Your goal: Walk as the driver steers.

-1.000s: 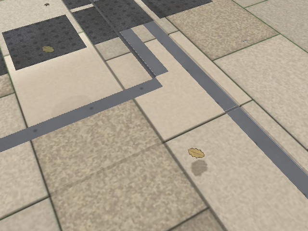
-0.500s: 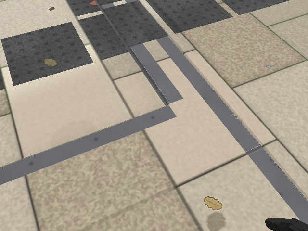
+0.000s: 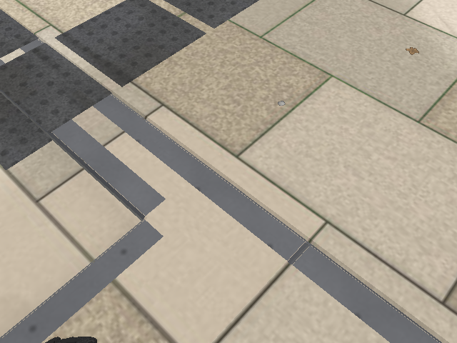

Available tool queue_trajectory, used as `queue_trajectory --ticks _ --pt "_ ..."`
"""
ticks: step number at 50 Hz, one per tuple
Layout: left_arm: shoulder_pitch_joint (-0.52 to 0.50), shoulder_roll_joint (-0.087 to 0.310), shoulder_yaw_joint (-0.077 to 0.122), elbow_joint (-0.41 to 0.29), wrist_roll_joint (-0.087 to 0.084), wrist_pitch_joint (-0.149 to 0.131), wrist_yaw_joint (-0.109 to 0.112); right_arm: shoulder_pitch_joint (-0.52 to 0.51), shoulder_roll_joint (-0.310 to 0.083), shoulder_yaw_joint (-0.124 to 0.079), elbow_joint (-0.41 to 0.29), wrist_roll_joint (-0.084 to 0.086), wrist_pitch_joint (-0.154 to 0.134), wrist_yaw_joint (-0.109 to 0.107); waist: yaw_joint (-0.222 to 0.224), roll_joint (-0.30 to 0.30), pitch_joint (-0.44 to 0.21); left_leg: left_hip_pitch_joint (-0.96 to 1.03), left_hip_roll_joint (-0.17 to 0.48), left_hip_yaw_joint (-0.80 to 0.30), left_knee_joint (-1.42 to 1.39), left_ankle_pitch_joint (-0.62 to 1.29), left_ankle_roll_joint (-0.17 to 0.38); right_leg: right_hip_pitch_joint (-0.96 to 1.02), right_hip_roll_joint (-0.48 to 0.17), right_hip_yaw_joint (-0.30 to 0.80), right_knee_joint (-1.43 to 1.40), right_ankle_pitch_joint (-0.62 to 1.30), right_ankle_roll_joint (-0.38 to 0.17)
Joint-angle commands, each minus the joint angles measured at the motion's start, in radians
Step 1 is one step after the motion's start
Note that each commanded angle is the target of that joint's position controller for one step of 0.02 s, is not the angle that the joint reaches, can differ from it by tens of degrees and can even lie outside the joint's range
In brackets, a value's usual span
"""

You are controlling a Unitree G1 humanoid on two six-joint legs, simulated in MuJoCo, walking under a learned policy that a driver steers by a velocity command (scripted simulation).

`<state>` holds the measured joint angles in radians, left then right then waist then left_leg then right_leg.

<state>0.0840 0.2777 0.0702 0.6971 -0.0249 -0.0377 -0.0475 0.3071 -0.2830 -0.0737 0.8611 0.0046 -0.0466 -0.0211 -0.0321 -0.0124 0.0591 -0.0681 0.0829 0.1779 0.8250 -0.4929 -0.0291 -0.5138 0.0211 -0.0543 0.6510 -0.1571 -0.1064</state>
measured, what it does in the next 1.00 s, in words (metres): walks ahead, turning right: left foot, then right foot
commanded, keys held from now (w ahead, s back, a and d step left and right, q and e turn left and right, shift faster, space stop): w+e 0.52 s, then no key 0.48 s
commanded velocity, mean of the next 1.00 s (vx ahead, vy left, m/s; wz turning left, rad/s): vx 0.36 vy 0.00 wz -0.42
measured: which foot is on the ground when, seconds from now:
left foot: up 0.00-0.42, down 0.44-0.88, up 0.90-1.00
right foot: down 0.00-0.44, up 0.46-0.84, down 0.86-1.00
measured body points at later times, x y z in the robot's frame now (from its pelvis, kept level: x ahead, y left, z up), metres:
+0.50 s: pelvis +0.29 +0.02 +0.01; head +0.31 +0.02 +0.46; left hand +0.42 +0.29 -0.11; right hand +0.42 -0.28 -0.06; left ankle +0.40 +0.11 -0.71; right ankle +0.12 -0.07 -0.66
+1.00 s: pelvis +0.44 -0.05 +0.02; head +0.46 -0.07 +0.47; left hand +0.71 +0.09 -0.07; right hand +0.41 -0.33 -0.11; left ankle +0.44 +0.11 -0.68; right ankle +0.46 -0.17 -0.71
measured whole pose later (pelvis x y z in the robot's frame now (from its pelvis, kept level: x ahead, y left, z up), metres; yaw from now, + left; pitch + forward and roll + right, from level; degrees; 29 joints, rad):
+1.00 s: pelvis +0.44 -0.05 +0.02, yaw -24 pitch +2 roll +0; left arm 0.10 0.22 0.03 0.67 0.02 -0.01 -0.01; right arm 0.19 -0.29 -0.03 0.87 0.00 -0.01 0.00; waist -0.03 0.03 0.03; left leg -0.33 0.04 0.00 0.85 -0.58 -0.06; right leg -0.38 0.02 0.00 0.49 -0.13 -0.03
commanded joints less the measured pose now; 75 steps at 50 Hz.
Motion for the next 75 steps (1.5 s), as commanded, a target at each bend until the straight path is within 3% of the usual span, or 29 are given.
queue_trajectory --ticks 1,2,4,8,13,18,21,22,23,24,25,26,28,31,35,39,43,44,45,46,47,49,52,56,58,59,61,65,75 --pt "0.338 0.222 0.068 0.001 0.011 -0.018 0.014 -0.102 -0.128 -0.009 -0.163 0.035 -0.089 0.025 0.167 -0.087 -0.347 -0.756 -0.074 -0.277 0.587 -0.049 0.027 0.894 -0.340 0.778 -0.349 -0.098 -0.286" --pt "0.289 0.187 0.058 0.000 0.006 -0.026 0.014 -0.133 -0.123 -0.004 -0.173 0.038 -0.103 0.026 0.135 -0.053 -0.233 -0.758 -0.031 -0.266 0.509 0.040 0.047 0.754 -0.297 0.631 -0.348 -0.037 -0.245" --pt "0.161 0.121 0.036 -0.031 0.010 -0.027 0.020 -0.121 -0.136 -0.018 -0.152 -0.004 -0.096 0.014 0.049 -0.004 -0.124 -0.625 0.032 -0.260 0.349 0.142 0.036 0.486 -0.219 0.453 -0.375 0.143 -0.192" --pt "0.153 0.152 0.043 -0.045 0.014 -0.031 0.041 -0.117 -0.094 -0.013 -0.165 -0.020 -0.056 0.014 0.012 -0.021 -0.095 -0.535 0.025 -0.230 0.186 0.247 -0.023 0.304 -0.168 0.348 -0.428 0.294 -0.195" --pt "0.221 0.171 0.050 -0.025 0.003 -0.018 0.062 -0.307 -0.054 0.009 -0.217 -0.010 -0.060 0.025 0.087 -0.070 -0.059 -0.456 -0.049 -0.216 -0.194 0.550 -0.046 0.241 -0.099 0.289 -0.410 0.137 -0.122" --pt "0.268 0.164 0.051 -0.007 -0.003 -0.006 0.068 -0.342 -0.113 -0.009 -0.240 0.007 -0.079 0.044 0.087 -0.098 -0.060 -0.398 -0.071 -0.264 -0.323 0.502 -0.010 0.346 -0.160 0.431 -0.303 0.033 -0.092" --pt "0.239 0.121 0.038 -0.023 0.005 -0.001 0.067 -0.164 -0.155 -0.037 -0.199 -0.003 -0.094 0.038 -0.011 -0.111 -0.132 -0.145 -0.058 -0.247 -0.381 0.434 0.056 0.331 -0.106 0.437 -0.120 0.094 -0.037" --pt "0.249 0.060 0.015 -0.040 0.019 -0.004 0.063 -0.025 -0.207 -0.051 -0.188 -0.020 -0.096 0.030 -0.066 -0.003 -0.265 0.098 0.102 -0.399 -0.371 0.368 0.115 0.223 -0.039 0.354 0.152 -0.024 0.001" --pt "0.388 0.005 -0.002 -0.073 -0.011 -0.014 0.063 0.059 -0.289 -0.070 -0.154 -0.032 -0.083 0.034 -0.002 0.348 -0.378 0.397 0.321 -0.875 -0.480 0.126 0.277 -0.129 0.094 0.226 0.478 -0.433 0.065" --pt "0.386 0.112 0.013 -0.046 -0.021 -0.014 0.066 0.042 -0.198 -0.051 -0.165 -0.008 -0.079 0.040 -0.021 0.273 -0.321 0.373 0.340 -0.981 -0.532 -0.102 0.275 -0.263 0.013 0.251 0.623 -0.422 0.079" --pt "0.281 0.169 0.030 -0.054 -0.014 -0.009 0.066 0.000 -0.136 -0.034 -0.177 -0.004 -0.073 0.036 -0.049 0.171 -0.200 0.262 0.296 -0.819 -0.542 -0.078 0.232 -0.293 -0.022 0.234 0.660 -0.326 0.085" --pt "0.226 0.165 0.031 -0.064 -0.003 -0.003 0.068 -0.047 -0.117 -0.024 -0.180 -0.012 -0.065 0.033 -0.036 0.101 -0.135 0.149 0.255 -0.681 -0.549 0.059 0.205 -0.262 -0.056 0.202 0.647 -0.254 0.091" --pt "0.185 0.131 0.034 -0.081 0.009 0.000 0.063 -0.097 -0.082 -0.008 -0.166 -0.029 -0.063 0.032 0.005 0.108 -0.054 -0.023 0.185 -0.495 -0.565 0.440 0.201 -0.173 -0.087 0.202 0.567 -0.199 0.102" --pt "0.206 0.070 0.022 -0.082 0.010 0.015 0.065 -0.106 -0.096 -0.012 -0.134 -0.021 -0.072 0.036 0.041 0.120 -0.074 -0.072 0.162 -0.332 -0.555 0.891 0.233 -0.104 -0.071 0.157 0.437 -0.222 0.128" --pt "0.144 0.029 -0.001 -0.095 0.021 0.020 0.054 -0.131 -0.143 -0.022 -0.104 -0.001 -0.047 0.023 0.036 0.119 -0.131 -0.080 0.141 -0.204 -0.562 0.988 0.235 0.005 -0.071 0.104 0.165 -0.014 0.139" --pt "0.048 0.049 0.002 -0.115 0.022 0.014 0.036 -0.087 -0.160 -0.021 -0.063 0.012 -0.025 0.019 0.001 0.118 -0.135 -0.040 0.141 -0.185 -0.526 0.905 0.211 0.093 -0.045 0.075 -0.016 0.082 0.117" --pt "0.113 0.110 0.028 -0.096 0.039 0.008 0.041 -0.069 -0.137 -0.009 -0.032 0.024 -0.018 0.020 0.051 0.071 -0.161 -0.072 0.083 -0.176 -0.330 0.765 0.126 0.334 -0.035 0.080 -0.259 0.310 0.034" --pt "0.165 0.189 0.043 -0.103 0.058 0.010 0.054 -0.037 -0.091 0.011 -0.047 -0.014 -0.028 0.023 0.044 -0.056 -0.260 -0.193 0.018 -0.127 -0.167 0.508 0.064 0.540 -0.206 0.240 -0.180 0.754 -0.032" --pt "0.157 0.154 0.022 -0.104 0.065 0.019 0.061 0.052 -0.027 0.041 -0.038 -0.029 -0.026 0.032 0.017 -0.207 -0.353 -0.355 -0.047 -0.148 0.019 -0.051 0.003 0.681 -0.391 0.438 -0.168 0.887 -0.207" --pt "0.166 0.069 -0.001 -0.087 0.052 0.022 0.052 0.012 -0.071 0.033 -0.029 -0.011 -0.007 0.034 0.049 -0.169 -0.362 -0.381 -0.028 -0.222 0.091 -0.217 -0.021 0.621 -0.386 0.469 -0.208 0.716 -0.231" --pt "0.136 0.063 -0.006 -0.077 0.043 0.020 0.044 -0.042 -0.106 0.023 -0.044 0.002 0.009 0.031 0.050 -0.138 -0.285 -0.421 -0.016 -0.230 0.127 -0.209 -0.030 0.565 -0.337 0.430 -0.238 0.577 -0.196" --pt "0.043 0.095 0.001 -0.073 0.039 0.019 0.041 -0.065 -0.115 0.014 -0.033 -0.006 0.042 0.010 0.021 -0.095 -0.196 -0.399 0.003 -0.232 0.084 -0.119 -0.047 0.411 -0.289 0.366 -0.291 0.398 -0.139" --pt "-0.033 0.098 0.006 -0.062 0.051 0.027 0.048 -0.021 -0.080 0.020 0.001 -0.007 0.063 -0.003 -0.017 -0.130 -0.177 -0.223 -0.019 -0.195 -0.043 0.047 -0.058 0.234 -0.221 0.267 -0.330 0.271 -0.106" --pt "-0.024 0.046 -0.010 -0.016 0.036 0.032 0.051 -0.031 -0.052 0.028 0.020 -0.027 0.062 0.003 -0.025 -0.105 -0.166 -0.057 -0.041 -0.167 -0.329 0.335 -0.016 0.169 -0.154 0.209 -0.317 -0.086 -0.028" --pt "0.038 0.040 -0.011 0.017 0.047 0.032 0.049 -0.078 -0.136 0.017 -0.007 -0.033 0.062 0.000 0.031 0.015 -0.079 -0.117 0.049 -0.249 -0.400 0.298 0.041 0.143 -0.075 0.165 -0.281 -0.285 0.062" --pt "0.038 0.027 -0.012 0.018 0.047 0.034 0.054 -0.115 -0.139 0.013 0.007 -0.024 0.060 0.000 0.051 0.124 -0.040 -0.268 0.036 -0.255 -0.440 0.060 0.067 0.228 -0.033 0.109 -0.255 -0.209 0.093" --pt "0.013 0.049 -0.003 0.033 0.041 0.035 0.067 -0.148 -0.080 0.030 0.008 -0.031 0.040 0.001 0.043 0.121 -0.023 -0.341 0.019 -0.254 -0.486 0.026 0.044 0.324 -0.039 0.106 -0.199 -0.086 0.093" --pt "0.044 0.050 0.002 0.083 0.039 0.036 0.072 -0.106 -0.081 0.034 0.042 -0.017 0.013 0.002 0.027 0.064 -0.058 -0.245 -0.002 -0.227 -0.438 0.209 0.026 0.334 -0.052 0.116 -0.191 0.063 0.079" --pt "0.071 0.060 0.006 0.204 0.027 0.043 0.081 -0.086 -0.069 0.041 0.094 -0.011 0.026 -0.001 0.020 0.011 -0.074 -0.174 -0.026 -0.204 -0.420 0.371 0.039 0.372 -0.057 0.108 -0.185 0.188 0.094"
